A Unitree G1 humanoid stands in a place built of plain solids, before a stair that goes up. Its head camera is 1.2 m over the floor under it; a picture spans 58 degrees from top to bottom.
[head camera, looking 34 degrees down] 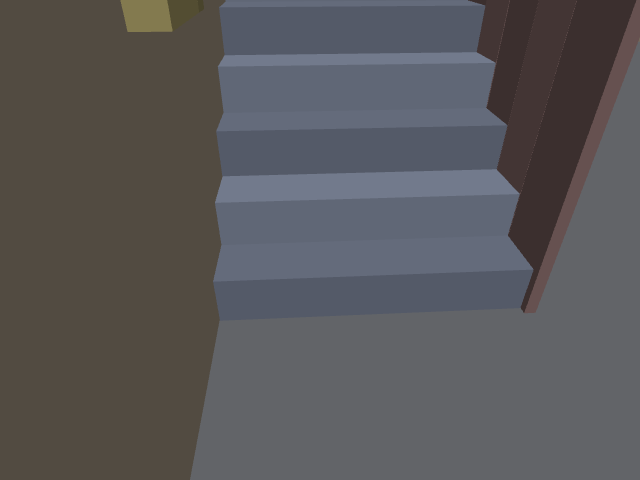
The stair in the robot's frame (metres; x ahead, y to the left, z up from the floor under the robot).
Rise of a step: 0.20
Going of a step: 0.23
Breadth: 1.20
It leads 3 degrees to the left of straight ahead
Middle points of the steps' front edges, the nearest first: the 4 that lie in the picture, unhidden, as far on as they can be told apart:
1.25 -0.21 0.20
1.48 -0.19 0.39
1.72 -0.18 0.59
1.95 -0.17 0.79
